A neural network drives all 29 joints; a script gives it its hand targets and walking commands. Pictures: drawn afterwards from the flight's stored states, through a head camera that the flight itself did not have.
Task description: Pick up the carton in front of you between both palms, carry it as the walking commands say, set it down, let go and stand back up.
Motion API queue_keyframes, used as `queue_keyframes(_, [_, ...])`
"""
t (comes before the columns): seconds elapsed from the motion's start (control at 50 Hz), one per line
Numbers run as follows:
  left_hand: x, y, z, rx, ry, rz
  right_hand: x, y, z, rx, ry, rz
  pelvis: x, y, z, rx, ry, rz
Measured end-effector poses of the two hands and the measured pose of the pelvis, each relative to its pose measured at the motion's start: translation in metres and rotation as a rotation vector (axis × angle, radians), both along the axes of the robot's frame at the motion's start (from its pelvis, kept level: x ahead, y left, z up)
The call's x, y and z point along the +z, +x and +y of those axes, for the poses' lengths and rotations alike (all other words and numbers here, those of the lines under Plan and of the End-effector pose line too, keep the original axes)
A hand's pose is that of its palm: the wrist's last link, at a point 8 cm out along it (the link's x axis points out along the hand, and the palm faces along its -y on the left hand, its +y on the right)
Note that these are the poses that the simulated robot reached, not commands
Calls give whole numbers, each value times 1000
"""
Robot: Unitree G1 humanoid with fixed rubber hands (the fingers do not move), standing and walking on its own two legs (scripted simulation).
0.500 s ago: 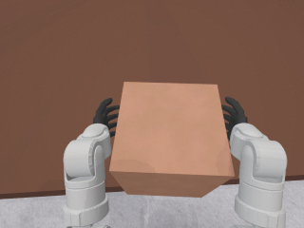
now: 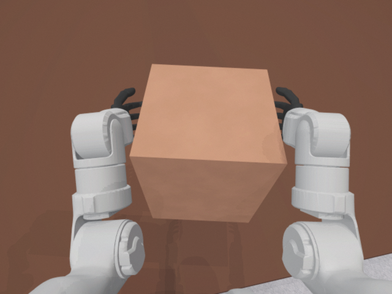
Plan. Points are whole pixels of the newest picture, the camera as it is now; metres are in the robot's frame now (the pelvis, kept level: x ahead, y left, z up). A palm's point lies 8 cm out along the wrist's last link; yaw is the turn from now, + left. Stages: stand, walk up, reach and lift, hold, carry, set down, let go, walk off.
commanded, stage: carry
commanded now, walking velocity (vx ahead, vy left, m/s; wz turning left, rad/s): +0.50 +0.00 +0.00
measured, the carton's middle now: (204, 150) +0.39 -0.02 +0.07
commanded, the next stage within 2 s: none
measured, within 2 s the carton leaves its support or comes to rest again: neither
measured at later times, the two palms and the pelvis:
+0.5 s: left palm out of the picture +0.72 +0.17 +0.24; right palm out of the picture +0.78 -0.12 +0.24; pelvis +0.36 -0.06 +0.10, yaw +4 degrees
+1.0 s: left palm out of the picture +1.06 +0.11 +0.24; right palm out of the picture +1.04 -0.18 +0.24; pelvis +0.68 -0.01 +0.11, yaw +0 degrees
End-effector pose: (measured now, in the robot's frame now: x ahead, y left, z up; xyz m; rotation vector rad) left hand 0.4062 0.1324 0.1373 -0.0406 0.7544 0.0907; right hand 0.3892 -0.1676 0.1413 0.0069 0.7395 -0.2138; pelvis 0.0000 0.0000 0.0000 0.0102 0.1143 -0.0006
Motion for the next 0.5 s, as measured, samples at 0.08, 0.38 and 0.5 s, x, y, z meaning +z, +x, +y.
queue_keyframes(0.08, [-9, 53, -13, -9, -29, -5, -11, 39, -13, -61, 24, -10, 9, 51, 1, 10, -28, 5])
queue_keyframes(0.38, [35, 242, 10, 174, 18, -73, 38, 304, 16, 155, 95, -71, 57, 282, -48, 37, -28, -29])
queue_keyframes(0.5, [100, 309, 34, 261, 2, -137, 103, 391, 43, 228, 100, -132, 98, 364, -55, 65, 19, -19])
